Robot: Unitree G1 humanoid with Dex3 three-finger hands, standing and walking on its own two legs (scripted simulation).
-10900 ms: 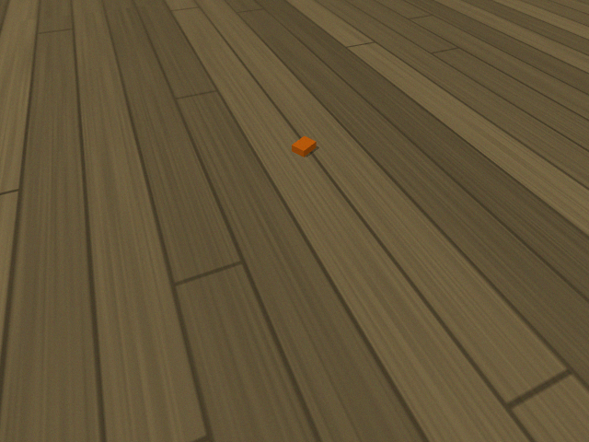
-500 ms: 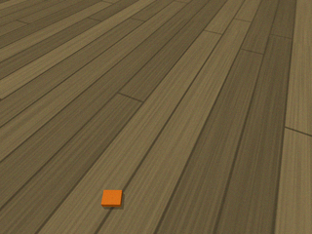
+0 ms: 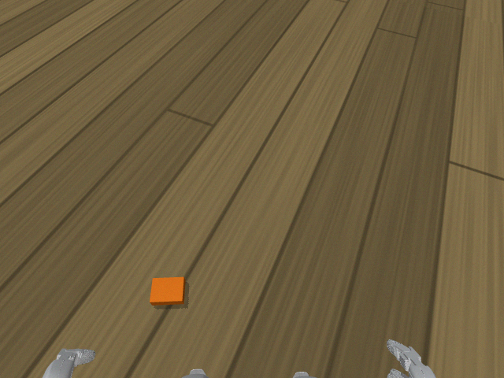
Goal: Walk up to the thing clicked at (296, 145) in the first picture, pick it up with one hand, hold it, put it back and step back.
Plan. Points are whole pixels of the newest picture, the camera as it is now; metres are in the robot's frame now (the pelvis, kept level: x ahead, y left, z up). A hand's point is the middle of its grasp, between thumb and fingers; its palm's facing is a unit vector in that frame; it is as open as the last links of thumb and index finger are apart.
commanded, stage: rise first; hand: left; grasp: from above
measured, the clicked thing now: (168, 291) +0.47 +0.29 -0.71
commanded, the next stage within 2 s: none
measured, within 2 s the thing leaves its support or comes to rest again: neither
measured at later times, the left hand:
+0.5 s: hand out of the picture +0.13 +0.27 -0.18, palm faces -0.14 -0.87 -0.48, open 14.2 cm
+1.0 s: hand (106, 367) +0.19 +0.30 -0.30, palm faces -0.39 -0.61 -0.69, open 14.1 cm
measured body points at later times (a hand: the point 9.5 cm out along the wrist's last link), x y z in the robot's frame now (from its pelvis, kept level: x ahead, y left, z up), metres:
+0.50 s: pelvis +0.00 +0.00 -0.05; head +0.10 +0.02 +0.39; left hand +0.14 +0.31 -0.15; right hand +0.17 -0.25 -0.14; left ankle +0.01 +0.12 -0.70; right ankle +0.00 -0.14 -0.70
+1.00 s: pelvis -0.05 +0.00 -0.17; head +0.12 +0.01 +0.25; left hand +0.21 +0.33 -0.26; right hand +0.15 -0.27 -0.27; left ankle +0.01 +0.12 -0.70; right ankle +0.00 -0.14 -0.70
